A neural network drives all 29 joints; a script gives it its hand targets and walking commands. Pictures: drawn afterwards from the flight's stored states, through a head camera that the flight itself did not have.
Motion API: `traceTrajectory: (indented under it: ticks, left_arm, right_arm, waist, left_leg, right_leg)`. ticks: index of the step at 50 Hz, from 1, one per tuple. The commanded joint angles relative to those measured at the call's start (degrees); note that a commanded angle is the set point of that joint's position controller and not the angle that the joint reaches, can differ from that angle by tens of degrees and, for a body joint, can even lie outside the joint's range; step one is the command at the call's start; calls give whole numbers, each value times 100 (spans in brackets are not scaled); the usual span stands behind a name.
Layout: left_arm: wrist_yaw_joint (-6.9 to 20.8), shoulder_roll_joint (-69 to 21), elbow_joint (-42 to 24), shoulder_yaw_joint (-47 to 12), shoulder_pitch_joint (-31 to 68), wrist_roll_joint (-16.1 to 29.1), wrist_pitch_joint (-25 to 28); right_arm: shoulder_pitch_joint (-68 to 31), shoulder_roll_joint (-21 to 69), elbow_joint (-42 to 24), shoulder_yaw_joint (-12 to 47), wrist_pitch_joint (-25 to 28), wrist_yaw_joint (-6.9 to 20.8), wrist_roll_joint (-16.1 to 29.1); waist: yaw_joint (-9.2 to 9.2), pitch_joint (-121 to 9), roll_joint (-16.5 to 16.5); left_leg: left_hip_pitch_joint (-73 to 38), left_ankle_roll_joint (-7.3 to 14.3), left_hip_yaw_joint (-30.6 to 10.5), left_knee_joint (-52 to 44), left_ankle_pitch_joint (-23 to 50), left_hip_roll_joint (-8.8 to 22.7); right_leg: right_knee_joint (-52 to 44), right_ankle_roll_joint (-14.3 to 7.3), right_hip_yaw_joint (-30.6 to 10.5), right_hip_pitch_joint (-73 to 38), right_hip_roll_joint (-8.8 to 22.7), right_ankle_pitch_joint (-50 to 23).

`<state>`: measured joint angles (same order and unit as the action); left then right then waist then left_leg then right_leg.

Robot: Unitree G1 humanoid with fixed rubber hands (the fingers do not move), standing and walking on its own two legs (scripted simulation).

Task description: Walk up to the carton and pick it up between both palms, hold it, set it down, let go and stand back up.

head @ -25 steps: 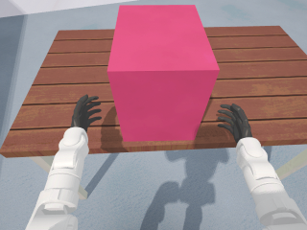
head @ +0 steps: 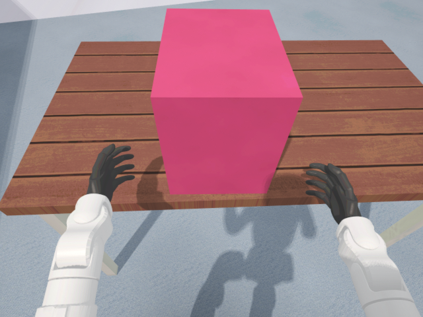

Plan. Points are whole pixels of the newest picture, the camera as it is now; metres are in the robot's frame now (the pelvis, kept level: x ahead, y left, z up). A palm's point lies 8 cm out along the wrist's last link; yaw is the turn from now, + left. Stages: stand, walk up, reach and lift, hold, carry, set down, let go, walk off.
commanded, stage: set down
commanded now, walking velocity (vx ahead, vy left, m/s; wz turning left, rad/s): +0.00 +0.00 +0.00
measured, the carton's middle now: (218, 104) +0.55 +0.02 +0.08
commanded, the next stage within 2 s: none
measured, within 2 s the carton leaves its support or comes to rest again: neither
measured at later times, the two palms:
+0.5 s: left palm (89, 227) +0.25 +0.23 +0.07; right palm (361, 257) +0.21 -0.22 +0.06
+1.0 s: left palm (95, 248) +0.23 +0.23 +0.02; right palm (357, 269) +0.20 -0.22 +0.04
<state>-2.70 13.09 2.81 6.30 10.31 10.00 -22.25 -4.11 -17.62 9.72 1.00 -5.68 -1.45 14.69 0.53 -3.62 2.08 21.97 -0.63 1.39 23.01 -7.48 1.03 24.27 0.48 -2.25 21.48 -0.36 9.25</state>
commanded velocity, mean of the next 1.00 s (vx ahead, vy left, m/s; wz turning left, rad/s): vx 0.00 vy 0.00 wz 0.00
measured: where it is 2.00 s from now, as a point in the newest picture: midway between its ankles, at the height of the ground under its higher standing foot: outside the picture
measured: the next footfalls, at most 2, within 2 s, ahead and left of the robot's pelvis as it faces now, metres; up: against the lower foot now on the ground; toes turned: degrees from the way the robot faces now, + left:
none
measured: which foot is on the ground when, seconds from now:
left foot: down 0.00-1.00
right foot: down 0.00-1.00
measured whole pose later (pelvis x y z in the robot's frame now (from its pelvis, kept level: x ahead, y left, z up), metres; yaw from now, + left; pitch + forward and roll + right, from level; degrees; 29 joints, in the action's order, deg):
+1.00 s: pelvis +0.01 -0.01 +0.00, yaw +0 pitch +4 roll +1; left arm -2.3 13.1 -5.8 4.9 -13.5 10.4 -15.6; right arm 22.7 -15.7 -8.6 0.7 -7.1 1.1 14.7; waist 0.5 -0.6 2.8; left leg 17.5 -0.7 1.4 21.3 -7.8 1.0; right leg 24.3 0.4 -2.3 17.9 -0.4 10.5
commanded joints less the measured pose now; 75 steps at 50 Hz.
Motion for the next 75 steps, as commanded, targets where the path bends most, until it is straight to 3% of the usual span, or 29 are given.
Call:
traceTrajectory:
  ticks: [1,19,32,43,58,75]
  left_arm:
    - [-29,897,-1478,271,640,34,204]
    - [-108,662,-2161,-104,-900,140,530]
    - [-99,499,-2312,-405,-1657,167,599]
    - [-7,540,-2023,-446,-2201,51,799]
    - [150,623,-1485,-425,-2887,-43,1510]
    - [42,585,-313,-616,-2417,-172,1800]
  right_arm:
    - [-768,-1021,-1932,-871,117,142,539]
    - [1269,-534,-3073,-778,-7,270,382]
    - [2134,-454,-3385,-747,-21,357,286]
    - [2513,-328,-2887,-729,81,370,31]
    - [2933,-123,-2016,-468,614,314,-253]
    - [2264,-28,-649,-481,1120,349,-729]
  waist:
    - [-38,-2007,8]
    - [275,-949,-114]
    - [267,-424,-93]
    - [214,-412,-77]
    - [175,-588,-163]
    - [78,-450,-204]
  left_leg:
    - [-2126,114,-71,-466,912,-212]
    - [-2337,86,15,-811,-213,-81]
    - [-2325,122,99,-905,-623,-81]
    - [-2428,87,158,-790,-141,-118]
    - [-2533,9,145,-502,822,-178]
    - [-2282,28,165,-462,163,-134]
  right_leg:
    - [-663,-159,176,-1361,-230,-566]
    - [-955,-201,73,-705,-63,672]
    - [-1140,-200,64,-536,-15,1121]
    - [-1138,-183,120,-699,-37,624]
    - [-1019,-170,166,-976,-130,-342]
    - [-906,-201,254,-717,-146,164]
